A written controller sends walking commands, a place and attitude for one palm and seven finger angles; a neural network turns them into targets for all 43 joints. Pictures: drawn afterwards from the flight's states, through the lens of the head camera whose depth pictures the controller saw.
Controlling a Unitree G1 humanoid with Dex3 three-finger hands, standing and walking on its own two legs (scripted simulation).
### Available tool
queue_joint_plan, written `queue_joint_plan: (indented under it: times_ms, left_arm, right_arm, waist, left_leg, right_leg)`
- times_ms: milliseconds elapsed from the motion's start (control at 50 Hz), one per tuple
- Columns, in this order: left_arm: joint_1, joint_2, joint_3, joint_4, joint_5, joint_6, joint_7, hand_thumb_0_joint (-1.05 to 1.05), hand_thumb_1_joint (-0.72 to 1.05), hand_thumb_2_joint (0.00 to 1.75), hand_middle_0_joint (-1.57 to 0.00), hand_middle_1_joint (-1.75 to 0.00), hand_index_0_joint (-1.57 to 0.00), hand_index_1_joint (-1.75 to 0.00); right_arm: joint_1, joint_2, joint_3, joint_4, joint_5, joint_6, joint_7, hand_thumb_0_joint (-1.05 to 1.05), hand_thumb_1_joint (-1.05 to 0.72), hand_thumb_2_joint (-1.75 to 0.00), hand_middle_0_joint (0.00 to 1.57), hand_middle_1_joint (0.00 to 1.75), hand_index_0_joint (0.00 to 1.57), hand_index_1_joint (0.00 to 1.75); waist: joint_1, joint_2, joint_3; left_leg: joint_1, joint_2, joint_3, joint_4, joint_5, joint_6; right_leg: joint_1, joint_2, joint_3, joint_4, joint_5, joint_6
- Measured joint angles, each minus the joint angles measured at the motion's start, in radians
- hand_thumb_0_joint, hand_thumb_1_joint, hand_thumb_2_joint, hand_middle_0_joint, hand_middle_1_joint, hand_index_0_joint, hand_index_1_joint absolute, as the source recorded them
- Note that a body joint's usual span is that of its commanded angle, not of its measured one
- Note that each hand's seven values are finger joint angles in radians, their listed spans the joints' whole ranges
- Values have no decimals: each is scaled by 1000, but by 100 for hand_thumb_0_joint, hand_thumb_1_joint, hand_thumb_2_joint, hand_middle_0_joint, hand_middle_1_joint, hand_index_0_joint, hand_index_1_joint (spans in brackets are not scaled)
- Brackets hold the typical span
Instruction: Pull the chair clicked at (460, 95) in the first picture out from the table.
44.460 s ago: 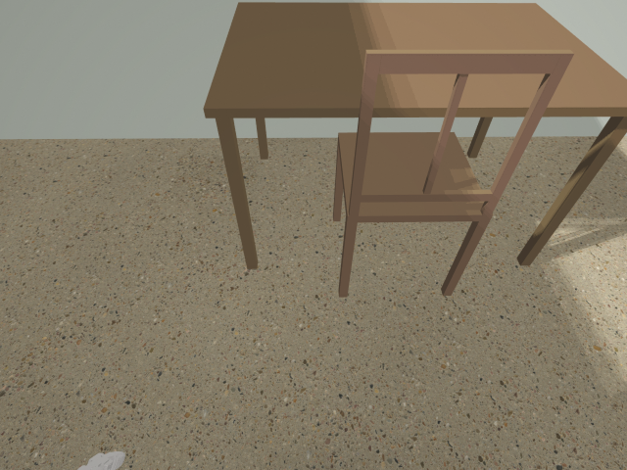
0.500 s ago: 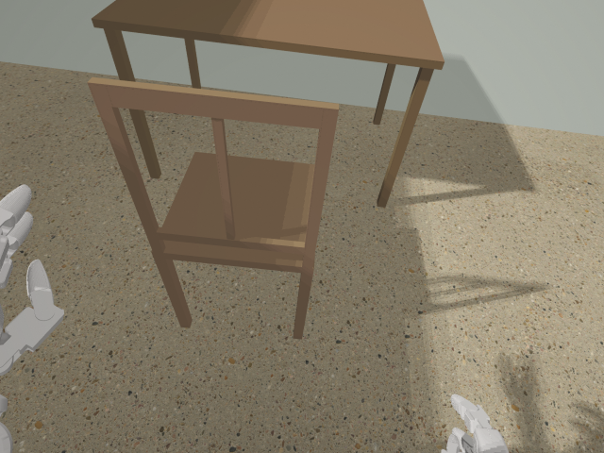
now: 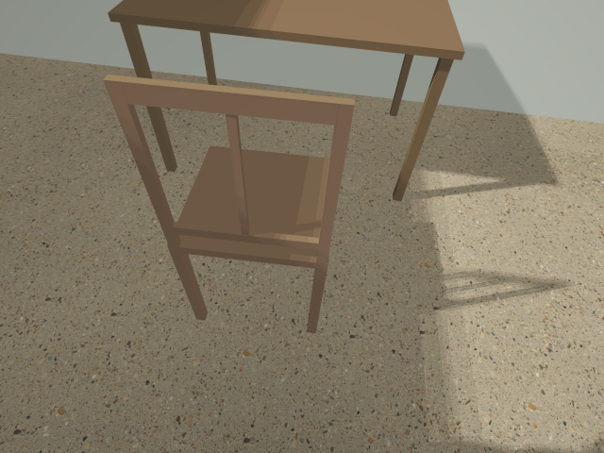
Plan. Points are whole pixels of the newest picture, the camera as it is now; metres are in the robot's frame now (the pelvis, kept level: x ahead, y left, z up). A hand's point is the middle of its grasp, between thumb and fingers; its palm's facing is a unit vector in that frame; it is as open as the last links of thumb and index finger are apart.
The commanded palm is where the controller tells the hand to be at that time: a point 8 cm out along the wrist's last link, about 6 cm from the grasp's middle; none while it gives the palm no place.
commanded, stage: let the arm hang, fingers relaxed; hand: left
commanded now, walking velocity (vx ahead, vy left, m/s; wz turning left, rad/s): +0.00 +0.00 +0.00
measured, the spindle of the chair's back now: (239, 182) +0.63 +0.17 -0.07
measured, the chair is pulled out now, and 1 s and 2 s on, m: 0.59 0.59 0.59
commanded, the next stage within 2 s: look to check the result in 0.62 s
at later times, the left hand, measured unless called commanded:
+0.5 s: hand out of the picture -0.01 +0.14 -0.17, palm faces +0.01 -0.99 -0.16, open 7.4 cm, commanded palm none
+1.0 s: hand out of the picture +0.00 +0.13 -0.17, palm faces +0.04 -0.98 -0.18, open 7.4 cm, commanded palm none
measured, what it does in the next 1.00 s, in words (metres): stands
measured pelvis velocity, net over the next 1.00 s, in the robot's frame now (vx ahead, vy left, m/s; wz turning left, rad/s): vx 0.02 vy -0.02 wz -0.02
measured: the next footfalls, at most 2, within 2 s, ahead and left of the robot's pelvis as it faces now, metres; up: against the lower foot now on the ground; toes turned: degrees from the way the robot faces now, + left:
none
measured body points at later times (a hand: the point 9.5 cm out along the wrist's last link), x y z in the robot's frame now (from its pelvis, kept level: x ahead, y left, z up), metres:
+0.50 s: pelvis +0.01 -0.01 +0.00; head +0.01 -0.02 +0.45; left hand -0.01 +0.19 -0.16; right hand -0.03 -0.20 -0.16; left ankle +0.02 +0.11 -0.74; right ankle +0.00 -0.11 -0.74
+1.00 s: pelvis +0.02 -0.02 +0.00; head +0.03 -0.03 +0.45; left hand +0.00 +0.18 -0.16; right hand -0.02 -0.22 -0.17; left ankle +0.02 +0.11 -0.74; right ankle +0.00 -0.11 -0.74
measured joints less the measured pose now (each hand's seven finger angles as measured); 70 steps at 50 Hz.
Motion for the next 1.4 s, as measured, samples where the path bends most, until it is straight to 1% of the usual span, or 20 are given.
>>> queue_joint_plan:
  times_ms: [80,180,340,440,500,820,1200,1400]
  left_arm:
    - [29,7,-6,68,0,1,0,-2,94,90,-21,-30,-20,-30]
    - [52,-1,-14,117,-1,-5,2,0,92,90,-20,-30,-19,-30]
    - [52,-54,-30,149,-4,-17,6,1,91,90,-20,-30,-19,-30]
    - [37,-92,-35,154,-4,-26,7,1,91,90,-20,-30,-20,-30]
    - [30,-105,-36,159,0,-26,11,1,91,90,-20,-30,-20,-30]
    - [35,-99,-20,173,-4,-32,15,1,91,90,-20,-30,-20,-30]
    - [21,-103,-22,167,-6,-37,15,1,91,90,-20,-30,-20,-30]
    - [19,-96,-19,164,-6,-36,14,1,91,90,-20,-30,-20,-30]
  right_arm:
    - [18,-3,0,25,2,0,0,1,-92,-89,19,30,20,30]
    - [33,21,10,55,3,-2,4,1,-92,-89,19,30,20,29]
    - [45,67,22,97,5,-11,2,1,-91,-89,20,30,20,30]
    - [51,84,22,114,7,-18,-3,1,-91,-89,20,30,20,30]
    - [55,89,20,122,7,-21,-7,1,-91,-89,20,30,20,30]
    - [49,92,10,140,8,-24,-18,1,-91,-89,19,30,20,29]
    - [20,86,8,139,9,-23,-20,0,-91,-89,19,30,20,29]
    - [24,85,8,142,8,-20,-19,0,-91,-89,19,30,20,29]
  waist:
    - [-2,30,-11]
    - [2,48,-26]
    - [2,42,-42]
    - [-1,33,-43]
    - [-2,27,-43]
    - [-1,30,-24]
    - [0,28,-19]
    - [-2,30,-16]
  left_leg:
    - [14,-3,9,-21,10,2]
    - [23,-5,18,-35,16,1]
    - [32,-1,28,-42,13,-4]
    - [37,2,30,-44,11,-8]
    - [40,5,29,-43,8,-11]
    - [49,14,16,-42,-2,-25]
    - [68,25,8,-47,-9,-38]
    - [71,29,4,-49,-8,-42]
  right_leg:
    - [5,-3,8,-9,6,2]
    - [3,-5,17,-5,5,0]
    - [-1,-2,28,6,-4,-5]
    - [1,1,30,8,-9,-8]
    - [4,4,29,9,-12,-10]
    - [18,14,17,8,-26,-23]
    - [40,26,10,-1,-34,-35]
    - [44,30,7,-3,-35,-40]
